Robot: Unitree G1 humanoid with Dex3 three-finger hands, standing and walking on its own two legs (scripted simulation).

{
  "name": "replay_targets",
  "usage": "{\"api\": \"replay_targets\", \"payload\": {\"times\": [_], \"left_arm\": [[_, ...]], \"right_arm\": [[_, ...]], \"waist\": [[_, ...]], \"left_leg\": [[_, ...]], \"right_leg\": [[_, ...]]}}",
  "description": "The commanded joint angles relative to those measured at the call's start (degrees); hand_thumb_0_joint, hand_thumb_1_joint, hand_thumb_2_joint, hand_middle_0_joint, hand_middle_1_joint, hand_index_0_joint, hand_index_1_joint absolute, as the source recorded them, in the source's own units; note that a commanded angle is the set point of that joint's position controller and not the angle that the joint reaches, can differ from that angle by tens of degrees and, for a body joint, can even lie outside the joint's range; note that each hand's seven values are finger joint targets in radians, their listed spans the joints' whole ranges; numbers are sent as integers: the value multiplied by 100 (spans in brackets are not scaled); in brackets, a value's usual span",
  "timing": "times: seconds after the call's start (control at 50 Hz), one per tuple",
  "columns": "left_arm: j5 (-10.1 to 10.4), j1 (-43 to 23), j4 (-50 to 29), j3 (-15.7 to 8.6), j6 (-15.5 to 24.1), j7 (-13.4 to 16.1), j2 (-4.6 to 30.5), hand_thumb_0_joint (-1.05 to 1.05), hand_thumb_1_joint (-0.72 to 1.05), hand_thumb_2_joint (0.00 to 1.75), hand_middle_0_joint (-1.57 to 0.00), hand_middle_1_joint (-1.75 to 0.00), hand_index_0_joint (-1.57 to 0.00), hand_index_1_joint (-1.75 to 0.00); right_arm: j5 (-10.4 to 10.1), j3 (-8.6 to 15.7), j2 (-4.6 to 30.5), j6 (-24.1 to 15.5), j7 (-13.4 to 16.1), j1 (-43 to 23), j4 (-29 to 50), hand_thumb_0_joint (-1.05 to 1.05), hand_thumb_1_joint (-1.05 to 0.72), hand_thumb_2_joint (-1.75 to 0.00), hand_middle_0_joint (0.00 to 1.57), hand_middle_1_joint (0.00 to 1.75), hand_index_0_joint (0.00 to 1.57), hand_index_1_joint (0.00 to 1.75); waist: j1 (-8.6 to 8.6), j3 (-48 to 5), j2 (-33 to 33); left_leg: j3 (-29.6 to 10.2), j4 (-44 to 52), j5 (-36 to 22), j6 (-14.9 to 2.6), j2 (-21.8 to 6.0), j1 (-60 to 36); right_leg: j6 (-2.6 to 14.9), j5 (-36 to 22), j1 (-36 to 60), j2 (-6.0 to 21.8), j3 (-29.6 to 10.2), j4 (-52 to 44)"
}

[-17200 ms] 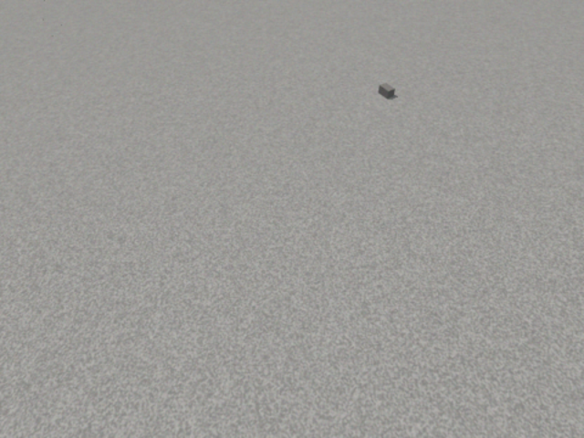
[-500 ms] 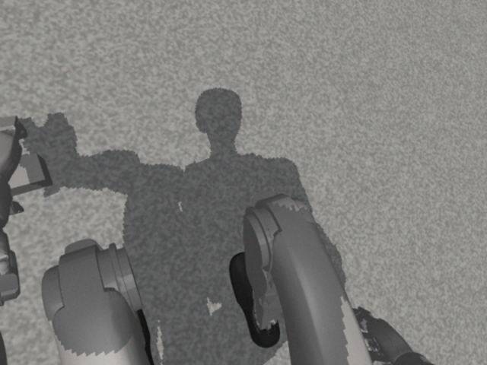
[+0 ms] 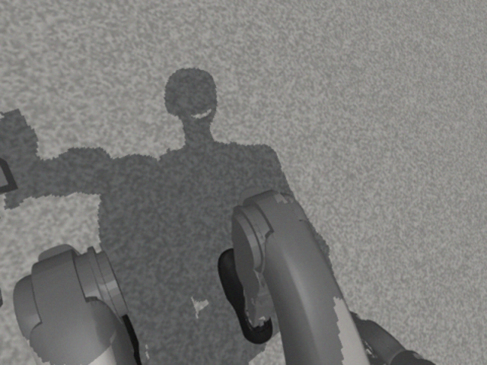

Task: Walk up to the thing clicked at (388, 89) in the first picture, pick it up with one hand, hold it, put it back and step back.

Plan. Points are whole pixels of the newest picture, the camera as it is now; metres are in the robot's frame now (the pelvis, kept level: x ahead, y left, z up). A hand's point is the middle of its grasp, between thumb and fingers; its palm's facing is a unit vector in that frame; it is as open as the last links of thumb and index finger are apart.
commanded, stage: rest palm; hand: left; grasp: from above
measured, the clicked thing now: out of the picture +0.44 +0.31 -0.27
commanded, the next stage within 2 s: close in 0.32 s
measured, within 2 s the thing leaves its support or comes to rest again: neither
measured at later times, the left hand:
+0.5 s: hand out of the picture +0.43 +0.30 -0.24, palm faces -0.45 -0.11 -0.89, open 13.7 cm
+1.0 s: hand out of the picture +0.42 +0.32 -0.24, palm faces -0.50 -0.13 -0.86, open 11.9 cm
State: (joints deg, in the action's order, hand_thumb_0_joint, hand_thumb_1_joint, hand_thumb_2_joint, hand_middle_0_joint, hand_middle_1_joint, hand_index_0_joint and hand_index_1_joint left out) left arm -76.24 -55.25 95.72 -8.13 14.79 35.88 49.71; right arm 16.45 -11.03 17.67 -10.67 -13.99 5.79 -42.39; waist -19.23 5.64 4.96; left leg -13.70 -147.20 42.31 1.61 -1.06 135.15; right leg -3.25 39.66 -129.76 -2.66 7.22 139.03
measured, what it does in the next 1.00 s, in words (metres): stands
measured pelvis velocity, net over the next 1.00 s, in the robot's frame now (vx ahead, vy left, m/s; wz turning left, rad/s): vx -0.01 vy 0.00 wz -0.03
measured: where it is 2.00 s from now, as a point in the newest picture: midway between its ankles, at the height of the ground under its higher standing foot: (193, 341)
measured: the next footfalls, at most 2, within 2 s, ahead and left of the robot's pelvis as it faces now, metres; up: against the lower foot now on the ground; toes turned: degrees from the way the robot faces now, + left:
none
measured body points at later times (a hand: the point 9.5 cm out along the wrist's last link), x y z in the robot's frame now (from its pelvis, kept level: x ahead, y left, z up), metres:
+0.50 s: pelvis +0.00 +0.00 +0.00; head +0.26 +0.12 +0.34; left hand +0.45 +0.30 -0.19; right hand +0.05 -0.25 -0.07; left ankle +0.06 +0.13 -0.26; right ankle +0.10 -0.12 -0.26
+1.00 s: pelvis -0.01 +0.00 +0.00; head +0.26 +0.12 +0.34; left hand +0.44 +0.32 -0.19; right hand +0.04 -0.25 -0.06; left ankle +0.06 +0.13 -0.26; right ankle +0.10 -0.12 -0.26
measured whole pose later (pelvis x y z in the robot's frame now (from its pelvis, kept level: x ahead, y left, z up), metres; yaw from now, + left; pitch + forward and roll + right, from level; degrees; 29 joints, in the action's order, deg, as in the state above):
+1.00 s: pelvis -0.01 +0.00 +0.00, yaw -1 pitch +27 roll -14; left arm -72.6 -56.8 98.5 -4.8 14.2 33.3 54.1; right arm 16.5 -14.3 18.7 -12.8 -15.8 5.2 -41.9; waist -19.9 8.5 6.6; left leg -15.3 -147.3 41.8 1.0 -0.9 134.4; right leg -3.9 38.8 -127.7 -3.0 8.6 137.4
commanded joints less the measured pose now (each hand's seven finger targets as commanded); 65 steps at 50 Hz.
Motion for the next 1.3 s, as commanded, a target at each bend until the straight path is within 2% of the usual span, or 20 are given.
{"api": "replay_targets", "payload": {"times": [0.0, 0.02, 0.1, 0.12, 0.14, 0.26, 0.38, 0.4, 0.42, 0.52, 0.54, 0.6, 0.62, 0.74, 0.82, 0.94, 1.0, 1.1, 1.16, 1.28], "left_arm": [[103, -1549, -323, -32, -50, 290, 1306, 0, -45, 98, -14, -92, -13, -93], [108, -1641, -256, 125, -55, 265, 1127, 0, -44, 96, -14, -92, -13, -93], [142, -1578, -190, -142, -31, 276, 1482, 0, -47, 94, -12, -91, -11, -92], [84, -1616, -237, 74, -22, 253, 1270, 0, -46, 94, -13, -92, -12, -92], [133, -1584, -124, -38, 0, 247, 1354, 0, -44, 92, -13, -92, -13, -92], [141, -1623, -166, 162, 104, 214, 1305, 0, -45, 94, -13, -93, -12, -94], [67, -1557, -272, 142, 148, 407, 1449, 0, -46, 96, -14, -91, -12, -92], [112, -1664, -408, 340, 154, 447, 1227, 0, -47, 96, -14, -90, -12, -91], [70, -1502, -237, 189, 120, 516, 1412, 0, -40, 92, -17, -90, -17, -90], [40, -1565, -7, 396, -80, 689, 1209, 0, -29, 86, -25, -85, -25, -85], [108, -1649, -242, 246, -101, 744, 1350, 0, -27, 84, -26, -84, -26, -83], [144, -1589, 53, 363, -271, 712, 1230, 0, -26, 80, -27, -81, -27, -81], [193, -1672, -35, 78, -303, 729, 1572, 0, -25, 78, -27, -80, -28, -79], [281, -1586, 68, -155, -398, 410, 1700, 0, -19, 73, -32, -77, -33, -76], [380, -1511, -98, -125, -263, 112, 1685, 0, -15, 69, -35, -75, -36, -74], [408, -1652, -399, 447, 123, -117, 1234, 0, -8, 67, -40, -73, -41, -71], [363, -1539, -406, 454, 312, 17, 1295, 0, -4, 68, -44, -70, -45, -69], [35, -1323, -342, 332, 342, 507, 1367, 0, 0, 63, -48, -64, -48, -64], [-119, -1367, -246, 372, 153, 778, 1271, 0, 6, 62, -51, -64, -52, -63], [124, -1699, -331, 426, -387, 1075, 1265, 0, 11, 51, -54, -57, -56, -55]], "right_arm": [[-20, 470, 1809, -107, -32, 1145, -24, 0, -90, -90, 20, 30, 20, 30], [-33, 456, 1776, -151, -54, 1029, 3, 0, -90, -90, 20, 30, 20, 30], [-39, 461, 1867, -199, -57, 1068, -83, 0, -90, -90, 20, 30, 20, 30], [-38, 443, 1852, -205, -53, 964, 25, 0, -90, -90, 20, 30, 20, 30], [-24, 418, 1826, -215, -68, 1015, -16, 0, -90, -90, 20, 30, 20, 30], [18, 272, 1777, -232, -109, 948, -44, 0, -90, -90, 20, 30, 20, 30], [48, 247, 1882, -246, -139, 939, -57, 0, -90, -90, 20, 30, 20, 30], [32, 283, 1894, -275, -135, 770, -50, 0, -90, -90, 20, 30, 20, 30], [45, 273, 1907, -278, -151, 816, -77, 0, -89, -90, 20, 30, 20, 30], [12, 228, 1948, -347, -222, 792, -51, 0, -89, -90, 20, 30, 20, 30], [21, 250, 1985, -358, -233, 773, -7, 0, -89, -90, 20, 30, 20, 30], [5, 193, 1984, -399, -272, 798, 62, 0, -89, -90, 20, 30, 20, 30], [-16, 215, 2041, -416, -264, 804, 119, 0, -89, -90, 20, 30, 20, 30], [-53, 237, 2011, -433, -257, 893, 106, 0, -90, -90, 20, 30, 20, 30], [-73, 227, 1945, -388, -210, 947, 129, 0, -90, -90, 20, 30, 20, 30], [-63, 163, 1879, -232, -128, 943, 73, 0, -89, -90, 20, 30, 20, 30], [-76, 111, 1905, -206, -103, 941, 68, 0, -89, -90, 20, 30, 20, 30], [-12, 143, 1934, -190, -109, 751, 51, 0, -89, -90, 20, 30, 20, 30], [54, 166, 1973, -253, -177, 704, 53, 0, -89, -90, 20, 30, 20, 30], [-1, 224, 1995, -369, -241, 691, 6, 0, -89, -90, 20, 30, 20, 30]], "waist": [[-248, -3569, -2395], [-271, -3442, -2370], [-243, -3385, -2323], [-277, -3433, -2403], [-320, -3428, -2367], [-367, -3525, -2483], [-343, -3583, -2637], [-287, -3603, -2681], [-302, -3573, -2707], [-363, -3420, -2675], [-331, -3532, -2639], [-385, -3251, -2458], [-330, -3309, -2437], [-363, -3346, -2508], [-360, -3359, -2588], [-469, -3504, -2580], [-398, -3518, -2525], [-236, -3422, -2714], [-334, -3240, -2629], [-379, -3294, -2546]], "left_leg": [[740, 1442, -1337, -249, -45, -2696], [743, 1432, -1155, -249, -39, -2611], [672, 1532, -1056, -236, -48, -2613], [690, 1502, -1084, -240, -39, -2657], [664, 1500, -1097, -235, -44, -2688], [648, 1402, -1362, -225, -56, -2822], [647, 1403, -1479, -198, -88, -2908], [617, 1443, -1410, -174, -94, -2928], [610, 1469, -1425, -172, -109, -2926], [572, 1479, -1407, -171, -121, -2889], [559, 1500, -1418, -178, -130, -2891], [596, 1509, -1148, -225, -121, -2625], [575, 1542, -1153, -227, -115, -2613], [563, 1514, -1237, -220, -112, -2640], [527, 1595, -1139, -214, -99, -2668], [500, 1465, -1356, -195, -127, -2885], [511, 1425, -1489, -199, -139, -2858], [495, 1629, -1421, -123, -136, -2979], [531, 1600, -1337, -129, -143, -2948], [533, 1686, -1001, -175, -157, -2780]], "right_leg": [[412, -1620, 1964, -215, 663, -1231], [423, -1457, 1833, -211, 654, -1226], [429, -1292, 1835, -198, 739, -1259], [434, -1342, 1846, -207, 705, -1253], [417, -1367, 1882, -188, 752, -1222], [392, -1653, 2118, -203, 746, -1206], [401, -1764, 2202, -255, 764, -1198], [425, -1665, 2067, -264, 780, -1186], [440, -1681, 2171, -290, 777, -1199], [438, -1705, 1971, -306, 814, -1165], [420, -1692, 2049, -317, 821, -1230], [411, -1495, 2021, -331, 768, -1343], [406, -1469, 1977, -297, 797, -1347], [407, -1509, 2074, -260, 762, -1259], [421, -1401, 2113, -242, 781, -1307], [395, -1673, 2265, -266, 840, -1316], [389, -1816, 2371, -294, 834, -1329], [458, -1639, 2060, -330, 909, -1235], [424, -1611, 1971, -342, 898, -1266], [428, -1353, 1962, -313, 775, -1448]]}}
